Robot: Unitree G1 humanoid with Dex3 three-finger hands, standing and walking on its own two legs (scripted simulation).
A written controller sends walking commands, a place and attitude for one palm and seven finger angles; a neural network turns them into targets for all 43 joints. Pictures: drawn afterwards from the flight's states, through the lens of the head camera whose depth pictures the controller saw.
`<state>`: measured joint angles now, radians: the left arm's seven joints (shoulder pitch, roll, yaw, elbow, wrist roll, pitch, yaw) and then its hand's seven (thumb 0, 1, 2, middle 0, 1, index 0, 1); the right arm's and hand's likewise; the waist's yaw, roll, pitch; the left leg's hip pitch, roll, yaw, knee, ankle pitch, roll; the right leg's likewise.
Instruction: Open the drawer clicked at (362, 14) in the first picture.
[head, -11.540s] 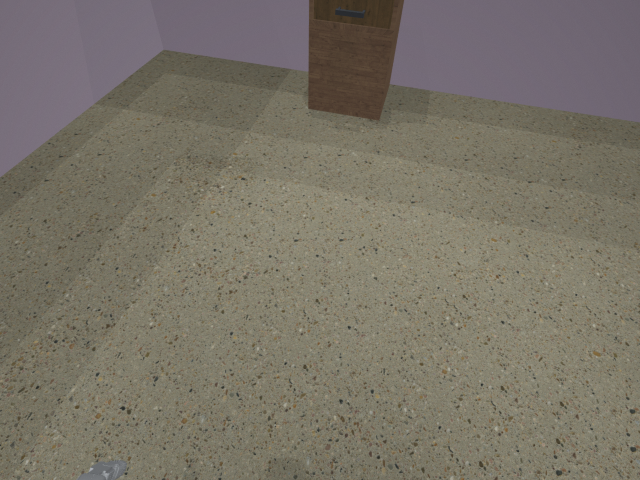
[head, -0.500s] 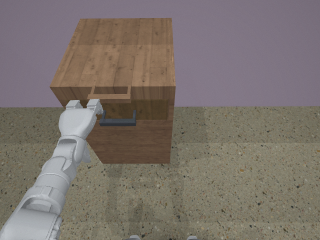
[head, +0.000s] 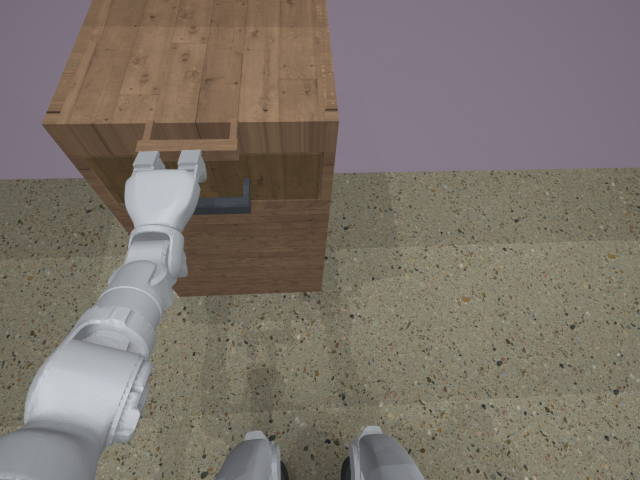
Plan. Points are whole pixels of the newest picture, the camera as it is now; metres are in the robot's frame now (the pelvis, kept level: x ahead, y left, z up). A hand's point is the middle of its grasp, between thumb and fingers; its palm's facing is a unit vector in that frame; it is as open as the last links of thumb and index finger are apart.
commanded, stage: move the hooked fingers above the handle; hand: left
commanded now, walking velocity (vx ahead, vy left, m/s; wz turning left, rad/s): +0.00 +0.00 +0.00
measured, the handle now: (211, 195) +0.58 +0.16 -0.12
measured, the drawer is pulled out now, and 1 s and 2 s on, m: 0.00 0.00 0.00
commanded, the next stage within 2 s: lower the fingers behind the handle in 2.00 s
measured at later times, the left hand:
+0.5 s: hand (203, 231) +0.46 +0.15 -0.05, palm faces -0.08 +0.01 -1.00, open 14.1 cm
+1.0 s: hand (215, 201) +0.53 +0.14 -0.07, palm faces -0.15 -0.06 -0.99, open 13.9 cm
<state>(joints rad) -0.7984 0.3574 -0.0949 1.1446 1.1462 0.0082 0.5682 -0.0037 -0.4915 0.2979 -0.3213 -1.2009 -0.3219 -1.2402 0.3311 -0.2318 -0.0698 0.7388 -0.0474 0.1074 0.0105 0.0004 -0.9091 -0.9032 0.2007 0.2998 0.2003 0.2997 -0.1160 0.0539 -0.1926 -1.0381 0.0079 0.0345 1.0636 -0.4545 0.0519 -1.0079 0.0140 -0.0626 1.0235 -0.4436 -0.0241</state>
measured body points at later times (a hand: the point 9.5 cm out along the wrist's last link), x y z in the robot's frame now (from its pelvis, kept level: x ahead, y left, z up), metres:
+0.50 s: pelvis -0.07 +0.00 -0.06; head +0.07 +0.02 +0.37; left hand +0.46 +0.15 +0.00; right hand -0.04 -0.28 -0.16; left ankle +0.02 +0.09 -0.66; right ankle +0.02 -0.11 -0.66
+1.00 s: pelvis -0.01 -0.01 -0.04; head +0.16 +0.00 +0.38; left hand +0.53 +0.14 -0.01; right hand -0.05 -0.27 -0.16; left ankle +0.02 +0.09 -0.66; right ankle +0.01 -0.11 -0.66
